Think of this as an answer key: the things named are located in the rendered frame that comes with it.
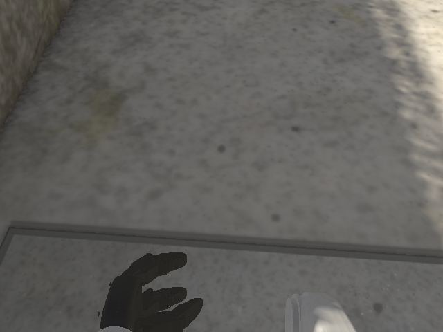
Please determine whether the robot right thigh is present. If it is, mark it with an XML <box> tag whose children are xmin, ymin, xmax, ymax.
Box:
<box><xmin>285</xmin><ymin>292</ymin><xmax>357</xmax><ymax>332</ymax></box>

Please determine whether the robot left hand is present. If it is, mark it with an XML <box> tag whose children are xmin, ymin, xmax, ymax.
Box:
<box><xmin>98</xmin><ymin>252</ymin><xmax>203</xmax><ymax>332</ymax></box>

